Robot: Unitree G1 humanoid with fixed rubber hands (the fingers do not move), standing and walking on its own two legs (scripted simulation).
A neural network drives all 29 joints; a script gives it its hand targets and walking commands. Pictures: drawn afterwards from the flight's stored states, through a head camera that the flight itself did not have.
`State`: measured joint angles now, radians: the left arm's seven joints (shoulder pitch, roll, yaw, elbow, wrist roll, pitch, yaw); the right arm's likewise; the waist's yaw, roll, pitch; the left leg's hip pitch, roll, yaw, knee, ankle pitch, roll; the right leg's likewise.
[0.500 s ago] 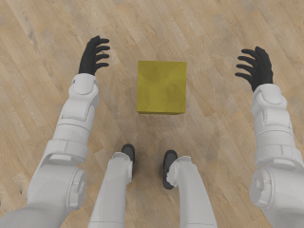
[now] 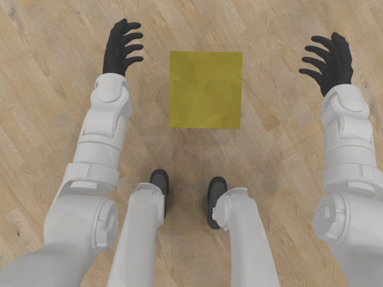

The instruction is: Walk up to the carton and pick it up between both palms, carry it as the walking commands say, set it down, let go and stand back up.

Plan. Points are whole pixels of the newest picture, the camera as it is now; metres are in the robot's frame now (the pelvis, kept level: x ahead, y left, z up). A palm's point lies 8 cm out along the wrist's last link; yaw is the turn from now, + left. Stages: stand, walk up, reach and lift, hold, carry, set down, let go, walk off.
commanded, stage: reach and lift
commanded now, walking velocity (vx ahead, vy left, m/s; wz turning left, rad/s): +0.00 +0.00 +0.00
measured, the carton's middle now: (202, 96) +0.49 -0.02 -0.49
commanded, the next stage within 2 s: none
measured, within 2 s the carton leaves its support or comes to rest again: neither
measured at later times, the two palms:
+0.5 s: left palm (137, 83) +0.49 +0.15 -0.31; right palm (287, 96) +0.48 -0.24 -0.33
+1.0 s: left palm (143, 85) +0.50 +0.16 -0.40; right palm (270, 104) +0.47 -0.23 -0.43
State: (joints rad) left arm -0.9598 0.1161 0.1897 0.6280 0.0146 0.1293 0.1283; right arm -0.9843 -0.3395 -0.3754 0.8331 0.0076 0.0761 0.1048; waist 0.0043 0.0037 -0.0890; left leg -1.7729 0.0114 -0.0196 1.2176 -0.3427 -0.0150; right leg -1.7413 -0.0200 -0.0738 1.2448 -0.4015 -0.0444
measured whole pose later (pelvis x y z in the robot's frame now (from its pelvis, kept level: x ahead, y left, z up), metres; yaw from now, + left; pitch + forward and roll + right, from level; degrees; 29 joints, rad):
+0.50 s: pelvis -0.06 +0.00 -0.15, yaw -1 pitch +35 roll +0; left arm -1.34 0.28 0.19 0.65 -0.13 0.20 0.21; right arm -1.36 -0.49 -0.15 0.84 0.18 0.15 -0.04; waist 0.00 0.03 0.49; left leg -1.99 0.02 -0.02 1.86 -0.49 -0.02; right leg -1.96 -0.03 -0.07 1.89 -0.55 -0.06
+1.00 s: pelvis -0.06 +0.00 -0.24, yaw -1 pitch +31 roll +1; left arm -1.53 0.34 0.19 1.10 -0.21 0.08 0.16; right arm -1.43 -0.50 0.00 1.05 0.22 0.10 -0.05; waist 0.00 0.07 0.52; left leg -2.18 0.03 -0.02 2.17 -0.52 -0.02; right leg -2.16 -0.03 -0.07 2.21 -0.59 -0.07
